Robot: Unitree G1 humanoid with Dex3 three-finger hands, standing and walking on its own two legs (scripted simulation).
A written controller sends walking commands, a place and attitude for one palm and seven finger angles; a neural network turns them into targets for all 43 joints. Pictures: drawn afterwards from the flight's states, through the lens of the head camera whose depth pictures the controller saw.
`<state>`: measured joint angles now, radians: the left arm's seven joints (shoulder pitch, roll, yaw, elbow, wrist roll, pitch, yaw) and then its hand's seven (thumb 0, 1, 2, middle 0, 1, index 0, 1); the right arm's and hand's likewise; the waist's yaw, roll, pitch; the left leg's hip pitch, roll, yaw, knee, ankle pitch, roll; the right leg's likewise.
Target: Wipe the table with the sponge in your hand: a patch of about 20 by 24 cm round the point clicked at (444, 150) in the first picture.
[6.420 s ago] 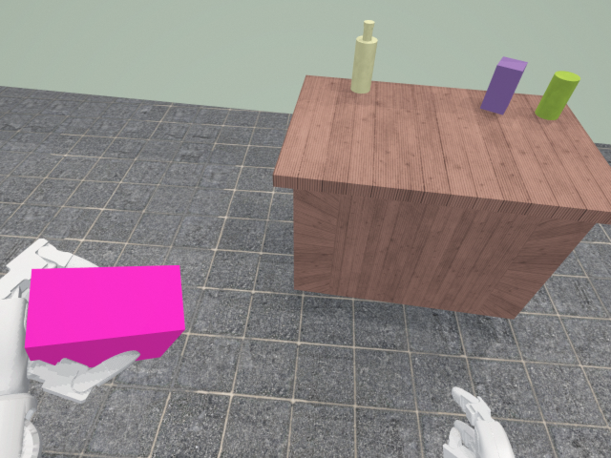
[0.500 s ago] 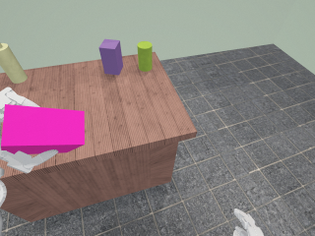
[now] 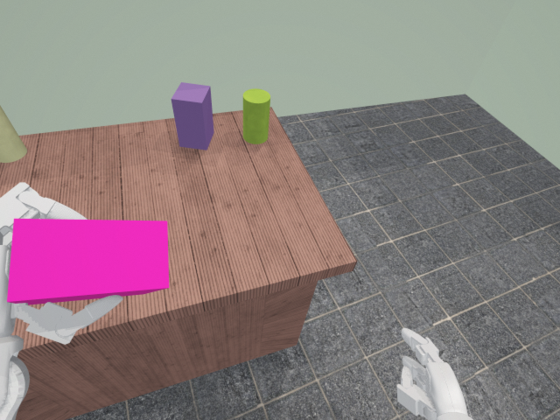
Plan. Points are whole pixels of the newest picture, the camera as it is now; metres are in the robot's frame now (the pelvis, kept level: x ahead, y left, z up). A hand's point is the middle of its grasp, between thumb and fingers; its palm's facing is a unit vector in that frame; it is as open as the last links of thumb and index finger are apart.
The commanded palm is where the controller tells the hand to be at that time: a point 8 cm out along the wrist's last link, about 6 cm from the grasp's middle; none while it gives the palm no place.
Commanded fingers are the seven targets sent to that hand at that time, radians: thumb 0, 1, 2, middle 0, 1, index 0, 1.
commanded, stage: shuffle to correct the standing spot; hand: left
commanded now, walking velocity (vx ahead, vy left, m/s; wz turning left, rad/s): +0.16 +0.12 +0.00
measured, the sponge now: (114, 263) +0.23 +0.21 +0.16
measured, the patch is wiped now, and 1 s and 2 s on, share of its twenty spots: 0.00 0.00 0.00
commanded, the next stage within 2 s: come to a stop and stand still in 1.30 s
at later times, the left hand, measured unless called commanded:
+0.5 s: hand (70, 248) +0.24 +0.26 +0.17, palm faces +0.34 -0.84 -0.42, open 10.5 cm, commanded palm +0.19 +0.29 +0.18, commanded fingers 0.00 0.10 1.30 -1.20 -1.60 -1.20 -1.60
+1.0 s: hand (23, 235) +0.25 +0.31 +0.17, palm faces +0.36 -0.85 -0.39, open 10.5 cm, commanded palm +0.20 +0.35 +0.18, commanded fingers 0.00 0.10 1.30 -1.20 -1.60 -1.20 -1.60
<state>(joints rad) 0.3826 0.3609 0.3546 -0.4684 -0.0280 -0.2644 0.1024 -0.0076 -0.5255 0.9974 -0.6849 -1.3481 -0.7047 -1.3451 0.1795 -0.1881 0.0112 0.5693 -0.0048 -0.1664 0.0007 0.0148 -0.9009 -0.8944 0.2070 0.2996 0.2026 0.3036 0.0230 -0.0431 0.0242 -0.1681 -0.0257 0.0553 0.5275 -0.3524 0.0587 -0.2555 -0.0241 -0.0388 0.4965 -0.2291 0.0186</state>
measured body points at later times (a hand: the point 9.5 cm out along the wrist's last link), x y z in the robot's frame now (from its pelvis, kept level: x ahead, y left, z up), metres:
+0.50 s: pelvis +0.02 +0.02 -0.01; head +0.03 +0.04 +0.44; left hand +0.22 +0.30 +0.19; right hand +0.17 -0.21 -0.09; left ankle -0.04 +0.07 -0.73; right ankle +0.03 -0.10 -0.73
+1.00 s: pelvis +0.03 +0.07 -0.01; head +0.03 +0.09 +0.44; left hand +0.23 +0.35 +0.19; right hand +0.17 -0.16 -0.09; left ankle +0.05 +0.18 -0.73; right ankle +0.04 -0.09 -0.73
